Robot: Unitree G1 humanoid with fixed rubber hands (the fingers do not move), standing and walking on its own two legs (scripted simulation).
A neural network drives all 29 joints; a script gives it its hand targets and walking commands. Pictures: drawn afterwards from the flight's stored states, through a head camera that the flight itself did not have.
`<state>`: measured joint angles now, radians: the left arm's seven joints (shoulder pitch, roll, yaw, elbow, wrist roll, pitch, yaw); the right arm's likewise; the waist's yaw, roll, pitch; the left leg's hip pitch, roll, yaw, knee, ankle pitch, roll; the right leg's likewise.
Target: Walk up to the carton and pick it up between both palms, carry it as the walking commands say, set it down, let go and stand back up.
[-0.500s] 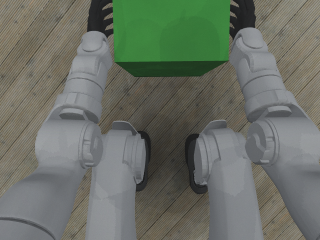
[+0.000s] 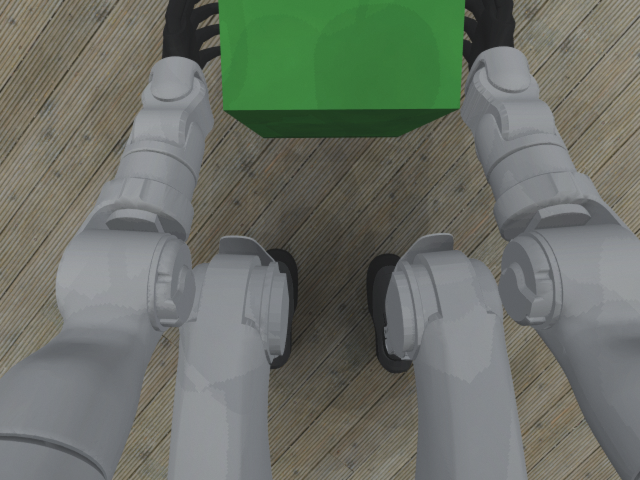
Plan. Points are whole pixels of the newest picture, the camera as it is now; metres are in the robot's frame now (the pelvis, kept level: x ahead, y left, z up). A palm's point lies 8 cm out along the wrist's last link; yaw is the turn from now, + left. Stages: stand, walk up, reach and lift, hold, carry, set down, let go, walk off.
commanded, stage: set down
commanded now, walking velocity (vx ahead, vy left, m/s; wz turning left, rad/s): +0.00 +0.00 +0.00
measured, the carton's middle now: (334, 62) +0.52 +0.01 -0.23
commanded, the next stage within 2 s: let go in 1.76 s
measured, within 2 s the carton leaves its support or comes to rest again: neither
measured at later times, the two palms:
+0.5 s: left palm (142, 53) +0.51 +0.21 -0.15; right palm (526, 53) +0.51 -0.19 -0.15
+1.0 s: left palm out of the picture +0.51 +0.22 +0.00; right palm out of the picture +0.51 -0.19 +0.00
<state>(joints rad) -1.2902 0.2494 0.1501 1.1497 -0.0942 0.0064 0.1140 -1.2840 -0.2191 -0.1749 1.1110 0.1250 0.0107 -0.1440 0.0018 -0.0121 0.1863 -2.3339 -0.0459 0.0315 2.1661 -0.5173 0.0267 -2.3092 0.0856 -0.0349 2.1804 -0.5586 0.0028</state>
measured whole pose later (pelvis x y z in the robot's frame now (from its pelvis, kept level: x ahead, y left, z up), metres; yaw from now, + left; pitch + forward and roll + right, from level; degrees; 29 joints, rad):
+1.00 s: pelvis +0.02 +0.00 +0.10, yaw +0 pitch +47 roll -2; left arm -0.98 0.32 0.22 0.81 -0.11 0.12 0.00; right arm -0.98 -0.25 -0.23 0.77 0.10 0.12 -0.07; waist 0.01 0.02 -0.11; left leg -2.13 -0.06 0.00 1.84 -0.53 0.02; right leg -2.11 0.08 -0.02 1.85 -0.56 -0.01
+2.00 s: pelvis +0.08 +0.01 +0.32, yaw +1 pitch +40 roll -1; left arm -0.49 0.20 0.23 0.64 0.05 0.06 -0.04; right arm -0.46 -0.18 -0.21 0.61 -0.05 0.04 0.03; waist 0.01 0.02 -0.21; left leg -1.33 -0.06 -0.03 0.93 -0.30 0.03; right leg -1.31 0.07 0.04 0.93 -0.32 0.00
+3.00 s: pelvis +0.16 -0.01 +0.40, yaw +2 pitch +0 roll +1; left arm 0.25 0.24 0.03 0.53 0.05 0.04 -0.01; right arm 0.26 -0.23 -0.02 0.54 -0.06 0.03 -0.01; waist 0.01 0.01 -0.03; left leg -0.16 -0.06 -0.07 0.46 -0.30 0.02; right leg -0.14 0.05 0.04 0.48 -0.34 -0.03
